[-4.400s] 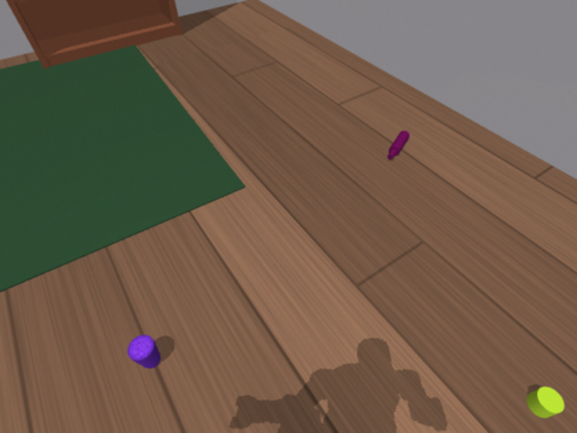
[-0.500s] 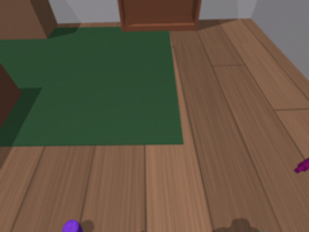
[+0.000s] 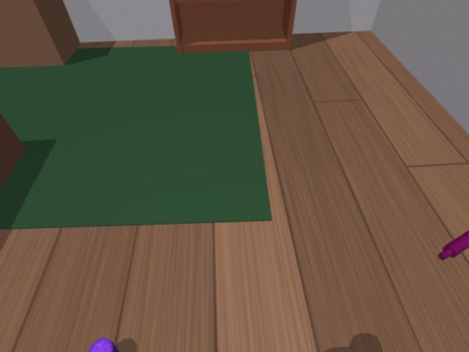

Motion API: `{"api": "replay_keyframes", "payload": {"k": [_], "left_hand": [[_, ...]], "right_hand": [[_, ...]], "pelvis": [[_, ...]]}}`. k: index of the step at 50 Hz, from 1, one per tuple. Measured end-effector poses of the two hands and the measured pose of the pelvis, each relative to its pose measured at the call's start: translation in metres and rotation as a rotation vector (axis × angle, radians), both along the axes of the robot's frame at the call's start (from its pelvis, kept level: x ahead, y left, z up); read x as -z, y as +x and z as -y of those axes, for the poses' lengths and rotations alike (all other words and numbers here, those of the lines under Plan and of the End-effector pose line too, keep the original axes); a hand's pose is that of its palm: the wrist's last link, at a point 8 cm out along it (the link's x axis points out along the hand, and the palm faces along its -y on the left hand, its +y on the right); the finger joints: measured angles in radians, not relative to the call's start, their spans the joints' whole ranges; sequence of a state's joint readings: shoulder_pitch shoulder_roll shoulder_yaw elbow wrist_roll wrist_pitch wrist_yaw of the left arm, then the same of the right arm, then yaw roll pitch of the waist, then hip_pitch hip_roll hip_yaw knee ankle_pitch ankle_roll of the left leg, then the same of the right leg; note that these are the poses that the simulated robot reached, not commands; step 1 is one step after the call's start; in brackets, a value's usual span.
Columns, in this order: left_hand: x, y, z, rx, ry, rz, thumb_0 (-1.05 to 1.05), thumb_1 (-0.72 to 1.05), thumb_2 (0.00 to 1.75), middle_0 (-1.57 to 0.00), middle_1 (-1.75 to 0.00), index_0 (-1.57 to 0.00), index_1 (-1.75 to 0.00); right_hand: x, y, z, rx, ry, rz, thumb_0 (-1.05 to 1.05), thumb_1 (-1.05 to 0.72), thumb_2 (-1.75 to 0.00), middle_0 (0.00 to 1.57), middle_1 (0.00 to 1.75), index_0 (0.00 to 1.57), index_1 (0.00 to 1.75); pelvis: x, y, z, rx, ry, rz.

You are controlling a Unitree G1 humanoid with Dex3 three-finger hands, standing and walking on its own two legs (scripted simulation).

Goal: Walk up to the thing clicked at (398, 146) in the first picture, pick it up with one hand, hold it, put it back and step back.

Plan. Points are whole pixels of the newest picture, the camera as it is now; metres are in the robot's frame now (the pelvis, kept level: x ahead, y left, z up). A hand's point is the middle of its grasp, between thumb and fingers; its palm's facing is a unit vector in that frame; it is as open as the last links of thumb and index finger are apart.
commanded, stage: stand
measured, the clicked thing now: (457, 246) +0.70 -1.01 -0.75
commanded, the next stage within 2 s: walk up in 2.00 s
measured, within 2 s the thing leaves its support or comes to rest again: neither
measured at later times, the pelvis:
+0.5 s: pelvis +0.01 +0.00 +0.00, yaw +0 degrees
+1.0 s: pelvis +0.02 +0.00 +0.00, yaw +0 degrees
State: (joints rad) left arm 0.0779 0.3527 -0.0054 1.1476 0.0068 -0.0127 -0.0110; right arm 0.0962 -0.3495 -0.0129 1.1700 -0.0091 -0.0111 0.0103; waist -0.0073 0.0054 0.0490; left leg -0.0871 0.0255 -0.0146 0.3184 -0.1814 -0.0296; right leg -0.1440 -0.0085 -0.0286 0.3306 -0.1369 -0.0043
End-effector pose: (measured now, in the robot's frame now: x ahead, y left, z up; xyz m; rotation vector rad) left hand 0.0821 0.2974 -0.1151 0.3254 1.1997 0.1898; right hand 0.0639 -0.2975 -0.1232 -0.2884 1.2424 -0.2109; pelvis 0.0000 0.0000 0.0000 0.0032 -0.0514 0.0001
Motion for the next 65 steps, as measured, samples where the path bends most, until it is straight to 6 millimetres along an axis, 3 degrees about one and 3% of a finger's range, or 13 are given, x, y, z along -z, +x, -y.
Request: {"api": "replay_keyframes", "payload": {"k": [20, 41, 65], "left_hand": [[0.003, -0.012, -0.002, -0.017, -0.001, -0.043, 0.01, 0.9, 0.9, -0.2, -0.3, -0.2, -0.3], [0.0, 0.008, 0.0, -0.01, 0.001, -0.024, 0.01, 0.9, 0.9, -0.2, -0.3, -0.2, -0.3], [-0.001, 0.015, 0.002, -0.011, 0.004, -0.024, 0.01, 0.9, 0.9, -0.2, -0.3, -0.2, -0.3]], "right_hand": [[0.001, -0.006, 0.002, -0.014, -0.005, -0.032, 0.01, -0.9, -0.9, 0.2, 0.3, 0.21, 0.3], [0.0, 0.022, 0.002, -0.03, -0.007, 0.005, 0.01, -0.9, -0.9, 0.2, 0.3, 0.21, 0.3], [0.0, 0.023, 0.003, -0.023, -0.007, -0.003, 0.01, -0.9, -0.9, 0.2, 0.3, 0.21, 0.3]], "pelvis": [[0.0, 0.004, 0.001, -0.001, 0.0, -0.012], [0.0, 0.016, 0.002, 0.002, -0.001, -0.017], [-0.001, 0.022, 0.003, 0.004, -0.001, -0.018]]}}
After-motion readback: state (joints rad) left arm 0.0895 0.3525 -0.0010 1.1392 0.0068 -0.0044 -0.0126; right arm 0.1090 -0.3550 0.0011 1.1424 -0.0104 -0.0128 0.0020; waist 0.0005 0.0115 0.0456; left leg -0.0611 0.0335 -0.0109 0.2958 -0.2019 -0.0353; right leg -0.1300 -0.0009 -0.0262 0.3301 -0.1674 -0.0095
